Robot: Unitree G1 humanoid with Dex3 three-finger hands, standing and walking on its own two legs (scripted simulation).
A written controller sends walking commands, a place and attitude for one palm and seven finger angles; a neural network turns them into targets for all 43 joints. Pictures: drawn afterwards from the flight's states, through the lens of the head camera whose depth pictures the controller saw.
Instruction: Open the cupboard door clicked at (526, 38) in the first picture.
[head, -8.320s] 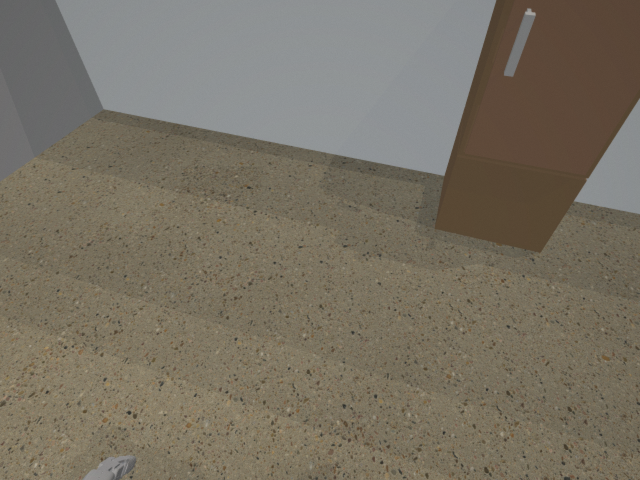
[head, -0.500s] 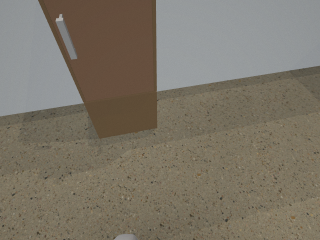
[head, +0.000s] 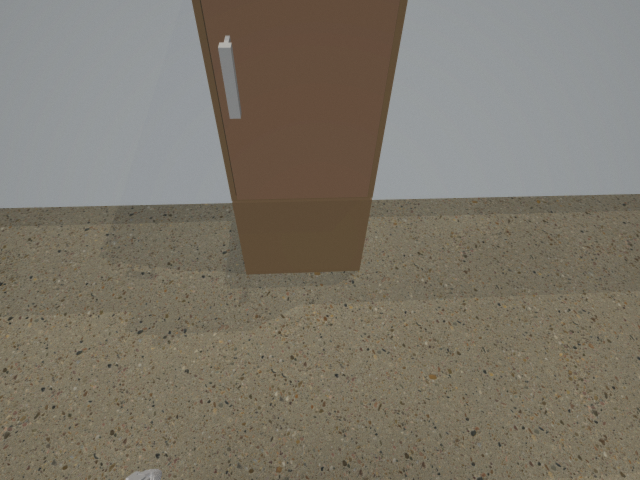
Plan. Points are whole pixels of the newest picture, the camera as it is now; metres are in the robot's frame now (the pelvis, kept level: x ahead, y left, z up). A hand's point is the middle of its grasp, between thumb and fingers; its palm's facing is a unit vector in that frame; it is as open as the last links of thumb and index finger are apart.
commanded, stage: turn to face it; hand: left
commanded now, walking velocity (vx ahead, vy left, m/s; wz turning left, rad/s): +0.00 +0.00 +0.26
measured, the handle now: (231, 78) +0.89 +0.24 +0.05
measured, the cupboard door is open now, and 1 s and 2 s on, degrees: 0 0 0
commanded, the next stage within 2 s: take the last steps up to it in 0.10 s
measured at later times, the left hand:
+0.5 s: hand out of the picture -0.07 +0.14 -0.16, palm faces +0.23 -0.94 -0.24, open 7.3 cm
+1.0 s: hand out of the picture +0.08 +0.24 -0.18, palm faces +0.17 -0.97 -0.16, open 7.4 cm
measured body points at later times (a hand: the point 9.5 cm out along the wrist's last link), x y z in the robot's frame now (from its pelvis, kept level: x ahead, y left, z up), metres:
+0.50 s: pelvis -0.02 -0.03 +0.01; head -0.03 -0.06 +0.46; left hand -0.08 +0.19 -0.14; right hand +0.04 -0.28 -0.16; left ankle -0.06 +0.13 -0.68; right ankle -0.01 -0.13 -0.74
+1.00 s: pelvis +0.08 +0.05 +0.00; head +0.07 +0.07 +0.45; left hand +0.07 +0.29 -0.16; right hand +0.04 -0.17 -0.15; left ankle -0.01 +0.12 -0.74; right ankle +0.17 -0.08 -0.65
